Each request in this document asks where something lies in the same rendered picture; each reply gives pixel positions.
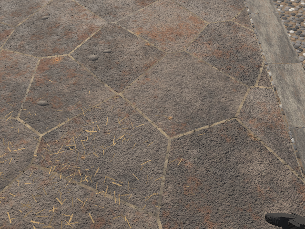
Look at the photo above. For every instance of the robot right hand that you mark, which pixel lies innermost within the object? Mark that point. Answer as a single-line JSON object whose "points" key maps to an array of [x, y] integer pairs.
{"points": [[286, 221]]}

